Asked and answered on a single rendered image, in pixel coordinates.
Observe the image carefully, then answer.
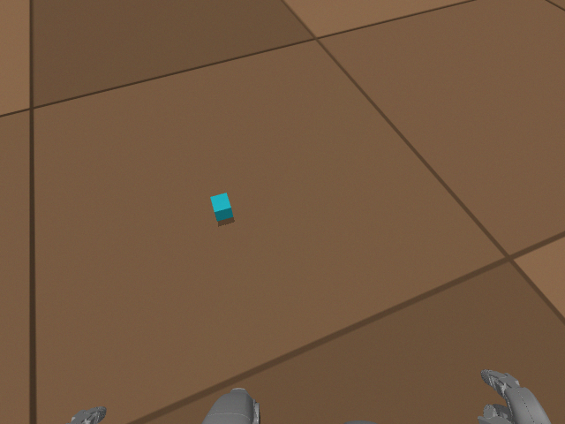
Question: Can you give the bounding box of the small box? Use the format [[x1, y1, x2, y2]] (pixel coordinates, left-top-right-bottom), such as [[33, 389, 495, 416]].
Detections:
[[210, 193, 233, 222]]

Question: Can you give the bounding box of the right robot hand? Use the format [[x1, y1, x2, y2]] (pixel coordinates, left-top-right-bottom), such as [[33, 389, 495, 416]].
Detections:
[[478, 369, 551, 424]]

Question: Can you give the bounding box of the left robot hand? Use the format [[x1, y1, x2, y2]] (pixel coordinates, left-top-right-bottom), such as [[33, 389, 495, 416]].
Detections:
[[66, 406, 107, 424]]

